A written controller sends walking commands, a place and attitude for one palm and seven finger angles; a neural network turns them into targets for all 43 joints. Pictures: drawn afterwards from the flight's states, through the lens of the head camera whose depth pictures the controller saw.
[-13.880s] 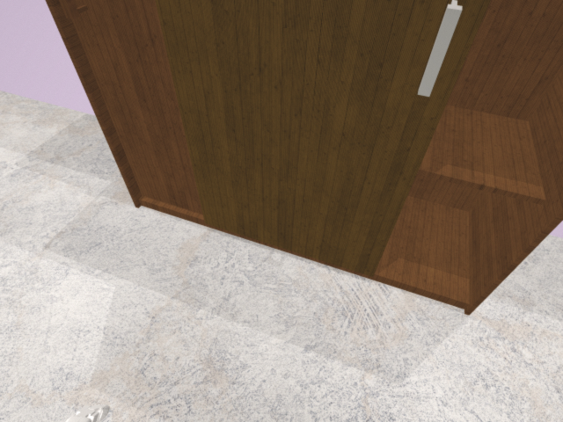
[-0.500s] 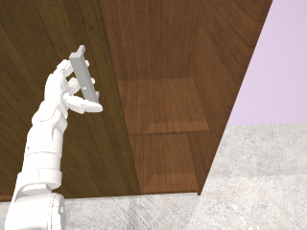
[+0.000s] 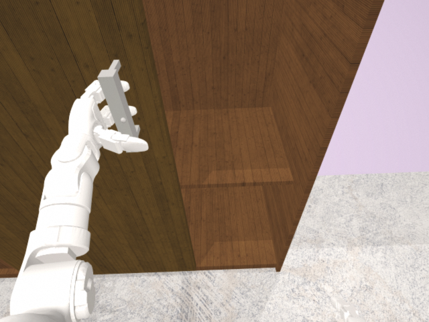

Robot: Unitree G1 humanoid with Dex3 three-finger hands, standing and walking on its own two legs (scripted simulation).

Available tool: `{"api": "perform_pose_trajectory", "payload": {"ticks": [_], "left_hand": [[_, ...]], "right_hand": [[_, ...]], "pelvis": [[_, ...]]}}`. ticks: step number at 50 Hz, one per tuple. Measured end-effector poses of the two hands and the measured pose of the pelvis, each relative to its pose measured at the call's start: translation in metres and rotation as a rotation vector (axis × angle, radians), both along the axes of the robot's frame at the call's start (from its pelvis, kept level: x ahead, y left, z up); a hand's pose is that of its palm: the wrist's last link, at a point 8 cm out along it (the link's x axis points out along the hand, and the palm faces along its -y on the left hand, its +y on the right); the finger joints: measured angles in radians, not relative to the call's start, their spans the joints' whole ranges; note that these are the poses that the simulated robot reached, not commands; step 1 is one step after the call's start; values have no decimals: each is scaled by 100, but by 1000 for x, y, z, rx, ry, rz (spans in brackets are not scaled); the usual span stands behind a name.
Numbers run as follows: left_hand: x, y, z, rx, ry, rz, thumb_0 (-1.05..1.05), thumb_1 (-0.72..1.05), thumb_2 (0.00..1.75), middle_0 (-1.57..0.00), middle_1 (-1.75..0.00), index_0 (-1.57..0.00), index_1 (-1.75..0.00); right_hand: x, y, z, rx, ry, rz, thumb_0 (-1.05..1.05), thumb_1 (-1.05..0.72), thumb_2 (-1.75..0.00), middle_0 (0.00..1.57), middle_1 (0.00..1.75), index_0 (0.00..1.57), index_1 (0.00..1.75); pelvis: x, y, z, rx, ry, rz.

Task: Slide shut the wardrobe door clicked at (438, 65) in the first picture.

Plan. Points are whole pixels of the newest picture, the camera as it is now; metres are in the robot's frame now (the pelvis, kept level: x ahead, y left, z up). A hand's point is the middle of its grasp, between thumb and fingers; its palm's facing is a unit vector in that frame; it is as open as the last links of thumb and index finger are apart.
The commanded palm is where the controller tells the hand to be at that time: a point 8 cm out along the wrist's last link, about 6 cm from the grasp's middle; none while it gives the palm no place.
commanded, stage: slide the fingers in behind the handle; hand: left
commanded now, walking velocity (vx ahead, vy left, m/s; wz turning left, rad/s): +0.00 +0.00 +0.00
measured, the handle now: (124, 108) +0.46 +0.19 +0.19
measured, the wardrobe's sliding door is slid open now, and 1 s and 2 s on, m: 0.37 0.37 0.37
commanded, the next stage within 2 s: grip the handle and tug to test in 0.10 s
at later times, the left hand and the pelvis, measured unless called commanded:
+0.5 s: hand (123, 118) +0.42 +0.18 +0.20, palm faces +0.08 -1.00 +0.00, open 11.8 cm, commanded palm +0.39 +0.23 +0.20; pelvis +0.00 +0.00 +0.00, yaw +0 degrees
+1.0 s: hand (131, 119) +0.41 +0.17 +0.20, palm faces +0.05 -1.00 +0.02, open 5.5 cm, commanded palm +0.39 +0.23 +0.20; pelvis +0.00 +0.00 +0.00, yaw -1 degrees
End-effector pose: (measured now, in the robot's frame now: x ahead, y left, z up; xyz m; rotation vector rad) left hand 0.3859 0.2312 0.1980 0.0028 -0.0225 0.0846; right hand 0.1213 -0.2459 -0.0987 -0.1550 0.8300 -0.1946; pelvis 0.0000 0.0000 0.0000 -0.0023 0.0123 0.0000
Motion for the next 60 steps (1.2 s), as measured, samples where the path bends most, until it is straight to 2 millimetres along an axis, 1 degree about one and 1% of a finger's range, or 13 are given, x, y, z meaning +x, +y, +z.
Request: {"api": "perform_pose_trajectory", "payload": {"ticks": [8,13,16,20,24,33,39,41,48,60], "left_hand": [[5,-3,1,-2,-10,-8,-1,-50,29,-30,-121,-30,-120],[4,-2,0,-2,-9,-2,-1,-50,30,-30,-121,-30,-120],[5,0,-2,-4,0,2,-1,-46,31,-31,-122,-30,-121],[5,3,-2,-3,1,6,-1,-36,36,-31,-123,-31,-122],[6,2,0,-2,-9,0,-1,-22,42,-33,-125,-33,-124],[7,-1,-3,-2,7,-2,-1,18,59,-37,-130,-37,-130],[8,-1,-1,-9,-4,1,0,45,70,-40,-134,-40,-134],[8,-3,-1,-7,-6,-23,0,51,74,-41,-135,-41,-135],[5,-12,-2,-20,-4,-41,0,66,83,-43,-139,-43,-138],[4,-13,-1,-9,7,-17,0,67,86,-43,-140,-43,-140]], "right_hand": [[-11,-1,-4,1,29,-20,1,-90,-90,20,30,20,30],[-12,-1,-4,5,29,-25,1,-90,-90,20,30,20,30],[-10,-1,-3,3,26,-25,1,-90,-90,20,30,20,30],[-7,-1,-1,-2,20,-22,1,-90,-90,20,30,20,30],[-3,-1,0,-4,10,-17,1,-90,-90,20,30,20,30],[5,1,2,-3,-3,-8,1,-90,-90,20,30,20,30],[5,2,1,1,1,-8,1,-90,-90,20,30,20,30],[4,2,1,2,4,-10,1,-90,-90,20,30,20,30],[1,0,1,4,4,-20,1,-90,-90,20,30,20,30],[-11,-7,0,-1,13,-33,1,-90,-90,20,30,20,30]], "pelvis": [[2,1,0,1,5,-7],[3,2,1,1,6,-11],[4,2,1,1,6,-10],[4,2,1,0,7,-8],[4,2,1,0,7,-7],[5,3,0,0,8,-5],[6,2,1,1,9,-8],[7,2,1,2,9,-9],[6,1,1,2,4,-13],[-1,-4,1,0,1,-12]]}}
